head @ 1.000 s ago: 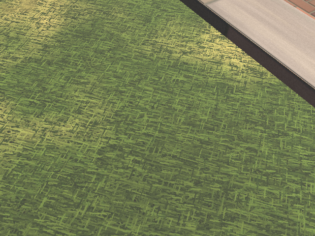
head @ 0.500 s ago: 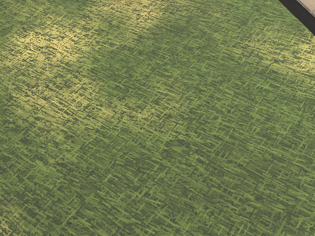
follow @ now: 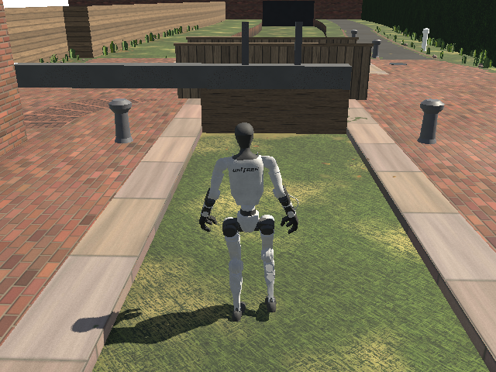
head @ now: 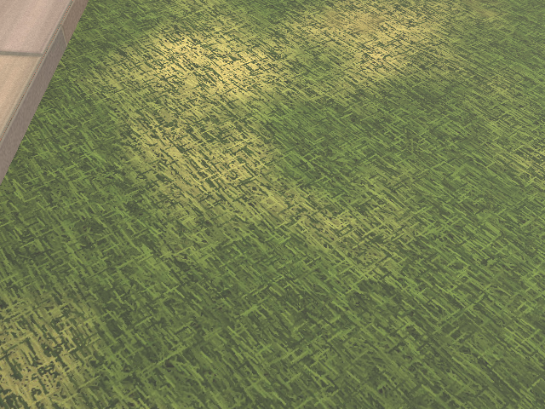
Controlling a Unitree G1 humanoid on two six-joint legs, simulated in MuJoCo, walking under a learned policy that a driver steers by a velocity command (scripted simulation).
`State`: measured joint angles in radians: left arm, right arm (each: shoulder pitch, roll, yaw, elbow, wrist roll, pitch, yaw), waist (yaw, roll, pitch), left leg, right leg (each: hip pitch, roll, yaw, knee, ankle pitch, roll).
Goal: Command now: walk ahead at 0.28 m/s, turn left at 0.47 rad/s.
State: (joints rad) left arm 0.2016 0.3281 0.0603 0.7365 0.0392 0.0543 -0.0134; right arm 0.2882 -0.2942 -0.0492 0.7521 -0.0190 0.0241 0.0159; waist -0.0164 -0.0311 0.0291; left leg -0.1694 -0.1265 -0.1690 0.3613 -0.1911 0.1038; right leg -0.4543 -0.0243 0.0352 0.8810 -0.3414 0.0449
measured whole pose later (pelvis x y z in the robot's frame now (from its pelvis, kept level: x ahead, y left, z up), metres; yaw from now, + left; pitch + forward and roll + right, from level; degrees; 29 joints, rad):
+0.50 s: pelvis +0.18 -0.05 +0.00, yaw -2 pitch +2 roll +0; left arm 0.48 0.23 0.04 0.89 0.00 -0.06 -0.01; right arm 0.13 -0.29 -0.02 0.77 -0.05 -0.03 0.05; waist 0.06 0.05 0.02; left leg -0.59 0.04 -0.02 0.83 -0.17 -0.02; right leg -0.04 0.08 0.10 0.26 -0.25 -0.08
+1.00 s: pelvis +0.44 -0.03 +0.00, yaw -19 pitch +1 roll +1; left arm 0.14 0.30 0.06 0.76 0.03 0.01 -0.07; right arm 0.39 -0.26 -0.03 0.87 -0.02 -0.10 0.00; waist -0.04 -0.05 0.03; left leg -0.03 -0.04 0.18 0.25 -0.24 0.06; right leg -0.68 -0.06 0.01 0.97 -0.10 -0.03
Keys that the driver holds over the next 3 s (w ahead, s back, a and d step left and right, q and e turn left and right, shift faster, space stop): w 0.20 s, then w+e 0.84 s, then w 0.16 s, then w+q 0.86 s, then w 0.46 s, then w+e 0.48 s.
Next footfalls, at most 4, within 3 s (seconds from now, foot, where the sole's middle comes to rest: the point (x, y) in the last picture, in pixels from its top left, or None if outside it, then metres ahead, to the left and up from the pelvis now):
0.20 right None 0.14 -0.13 -0.78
0.66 left None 0.44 0.06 -0.78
1.20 right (347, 344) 0.65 -0.21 -0.78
1.74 left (316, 242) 0.98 -0.15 -0.78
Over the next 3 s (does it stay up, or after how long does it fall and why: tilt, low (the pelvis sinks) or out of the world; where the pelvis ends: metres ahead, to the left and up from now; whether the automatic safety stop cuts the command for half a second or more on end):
stays up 1.49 -0.19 0.00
